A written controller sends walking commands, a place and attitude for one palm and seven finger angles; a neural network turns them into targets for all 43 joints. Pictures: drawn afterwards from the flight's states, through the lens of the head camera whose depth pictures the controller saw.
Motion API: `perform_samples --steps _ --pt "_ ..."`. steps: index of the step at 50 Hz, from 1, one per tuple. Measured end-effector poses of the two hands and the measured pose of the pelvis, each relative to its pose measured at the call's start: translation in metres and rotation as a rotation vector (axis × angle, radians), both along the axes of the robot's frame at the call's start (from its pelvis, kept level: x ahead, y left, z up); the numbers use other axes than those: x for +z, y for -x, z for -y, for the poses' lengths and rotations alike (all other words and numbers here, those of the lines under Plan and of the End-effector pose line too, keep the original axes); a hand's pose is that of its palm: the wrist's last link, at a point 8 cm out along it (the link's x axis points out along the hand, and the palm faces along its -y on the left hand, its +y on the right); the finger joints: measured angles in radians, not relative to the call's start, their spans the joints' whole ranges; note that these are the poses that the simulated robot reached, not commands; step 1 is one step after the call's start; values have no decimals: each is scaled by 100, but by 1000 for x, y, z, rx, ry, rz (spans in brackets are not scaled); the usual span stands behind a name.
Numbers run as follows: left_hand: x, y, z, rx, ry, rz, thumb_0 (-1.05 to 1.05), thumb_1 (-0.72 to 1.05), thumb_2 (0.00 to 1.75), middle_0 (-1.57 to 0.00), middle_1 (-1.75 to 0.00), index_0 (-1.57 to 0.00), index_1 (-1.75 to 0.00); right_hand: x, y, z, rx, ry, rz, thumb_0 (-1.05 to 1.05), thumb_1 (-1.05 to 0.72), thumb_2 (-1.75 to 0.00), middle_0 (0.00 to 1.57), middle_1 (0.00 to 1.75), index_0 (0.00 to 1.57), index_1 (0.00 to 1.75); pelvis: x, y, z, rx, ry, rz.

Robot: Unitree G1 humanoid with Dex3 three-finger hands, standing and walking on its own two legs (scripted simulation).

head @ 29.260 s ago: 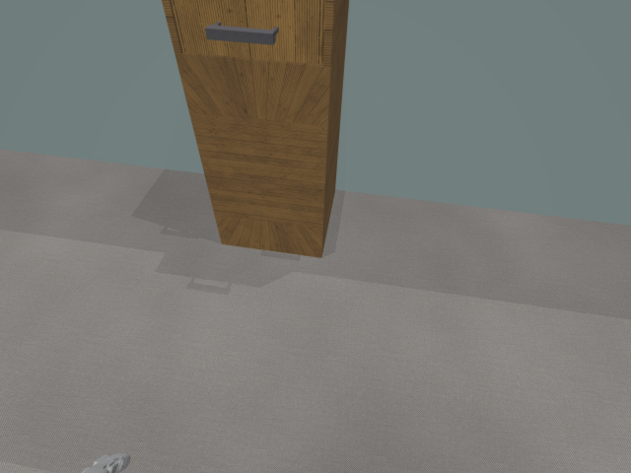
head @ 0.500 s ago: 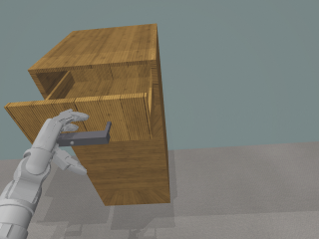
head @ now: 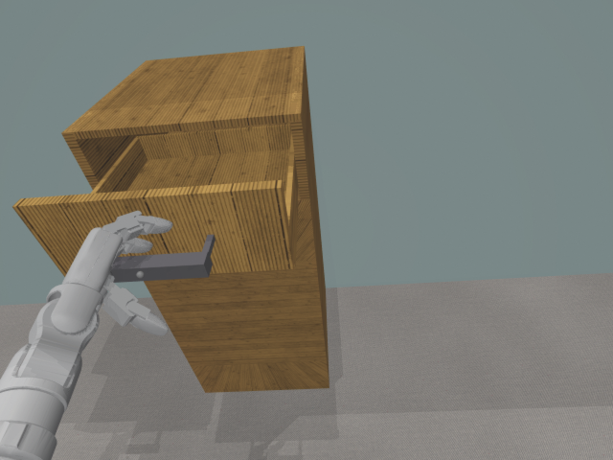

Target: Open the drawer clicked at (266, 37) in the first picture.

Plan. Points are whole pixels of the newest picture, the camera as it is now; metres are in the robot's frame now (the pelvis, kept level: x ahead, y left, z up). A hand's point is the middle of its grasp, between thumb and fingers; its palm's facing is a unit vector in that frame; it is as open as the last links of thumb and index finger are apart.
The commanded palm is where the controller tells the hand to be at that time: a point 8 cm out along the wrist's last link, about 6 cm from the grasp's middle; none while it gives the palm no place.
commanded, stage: relax the arm and regain balance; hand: left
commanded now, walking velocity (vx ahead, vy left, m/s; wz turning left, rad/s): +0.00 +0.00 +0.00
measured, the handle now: (155, 255) +0.39 +0.21 +0.12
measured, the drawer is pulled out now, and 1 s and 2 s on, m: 0.20 0.20 0.20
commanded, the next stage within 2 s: stand and wait in 0.02 s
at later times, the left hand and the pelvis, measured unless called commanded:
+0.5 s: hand (140, 274) +0.34 +0.21 +0.13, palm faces +0.05 -0.74 -0.67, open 13.7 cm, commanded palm none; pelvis +0.00 +0.00 +0.00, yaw +0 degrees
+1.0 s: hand (140, 275) +0.34 +0.21 +0.13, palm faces +0.05 -0.74 -0.67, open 13.7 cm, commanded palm none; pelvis +0.00 +0.00 +0.00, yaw +0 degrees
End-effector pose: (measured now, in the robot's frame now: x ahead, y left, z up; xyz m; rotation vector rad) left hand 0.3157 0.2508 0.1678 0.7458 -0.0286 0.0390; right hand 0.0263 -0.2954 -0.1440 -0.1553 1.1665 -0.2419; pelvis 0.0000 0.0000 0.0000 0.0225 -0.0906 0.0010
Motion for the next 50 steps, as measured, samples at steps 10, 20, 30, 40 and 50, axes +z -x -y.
perform_samples --steps 10,20,30,40,50 --pt "0 0 0 9 4 2 0 -50 30 -40 -83 -62 -53 -1 0 5 -3 4 -17 1 -90 -90 20 30 20 30 1 -3 3 1 3 -2" --pt "0 1 1 14 9 -1 0 -50 30 -40 -83 -62 -53 -1 4 8 -13 6 -21 1 -90 -90 20 30 20 30 1 -2 4 -3 4 1" --pt "0 1 1 13 9 -1 0 -50 30 -39 -83 -62 -53 -3 10 7 -12 3 -40 1 -90 -90 20 30 20 30 1 -2 4 -1 3 2" --pt "1 2 1 16 11 -3 0 -50 30 -39 -82 -62 -53 -3 12 6 -19 -4 -33 1 -90 -90 20 30 20 30 1 0 4 -6 3 8" --pt "1 3 1 15 11 -4 0 -50 30 -38 -82 -61 -53 -3 18 8 -23 0 -45 1 -90 -90 20 30 20 30 1 1 4 -8 2 8"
